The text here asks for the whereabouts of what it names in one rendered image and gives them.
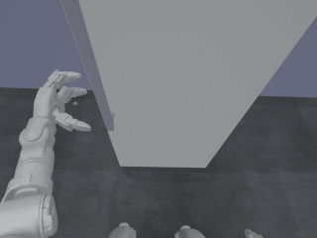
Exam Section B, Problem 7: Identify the robot left forearm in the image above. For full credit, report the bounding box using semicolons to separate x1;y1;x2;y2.
0;117;56;205

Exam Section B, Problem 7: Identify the left robot hand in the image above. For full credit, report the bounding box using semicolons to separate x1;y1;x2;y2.
33;69;91;132

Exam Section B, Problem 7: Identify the robot left upper arm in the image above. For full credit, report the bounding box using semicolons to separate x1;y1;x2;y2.
0;193;58;238

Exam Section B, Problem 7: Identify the left robot thigh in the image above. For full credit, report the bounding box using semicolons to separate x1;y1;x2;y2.
107;226;137;238

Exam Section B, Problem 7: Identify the robot right shin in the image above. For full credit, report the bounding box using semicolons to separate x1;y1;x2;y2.
180;225;190;230

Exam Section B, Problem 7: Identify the fridge door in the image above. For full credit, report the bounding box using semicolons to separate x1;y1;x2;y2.
78;0;317;169

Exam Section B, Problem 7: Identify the handle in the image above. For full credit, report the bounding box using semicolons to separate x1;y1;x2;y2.
60;0;115;131

